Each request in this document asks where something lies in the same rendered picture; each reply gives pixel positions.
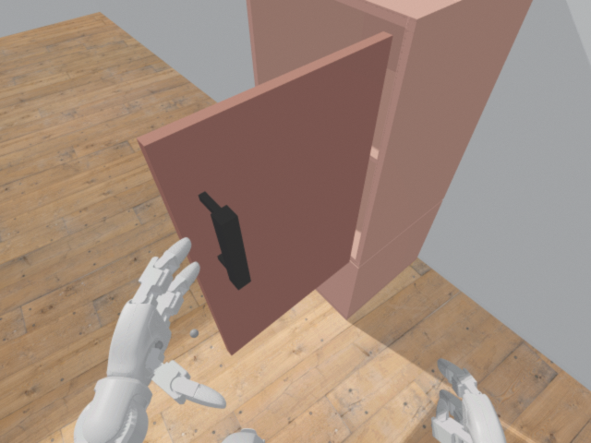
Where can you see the left robot forearm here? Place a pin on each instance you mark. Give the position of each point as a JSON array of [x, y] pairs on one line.
[[117, 413]]

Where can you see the left robot hand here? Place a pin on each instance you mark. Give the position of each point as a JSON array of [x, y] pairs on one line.
[[144, 321]]

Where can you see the right robot hand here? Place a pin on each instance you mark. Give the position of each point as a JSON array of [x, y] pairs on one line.
[[475, 419]]

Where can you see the cupboard door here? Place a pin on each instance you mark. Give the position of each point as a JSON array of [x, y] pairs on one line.
[[289, 157]]

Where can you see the handle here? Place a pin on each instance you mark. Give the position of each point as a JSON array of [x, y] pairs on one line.
[[227, 228]]

